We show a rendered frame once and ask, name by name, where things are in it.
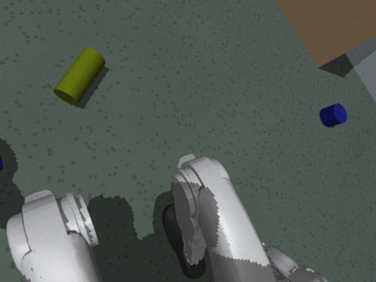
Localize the right robot arm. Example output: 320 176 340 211
290 267 328 282

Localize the right robot foot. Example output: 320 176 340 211
162 204 206 279

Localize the right robot hand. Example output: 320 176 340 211
261 241 301 282

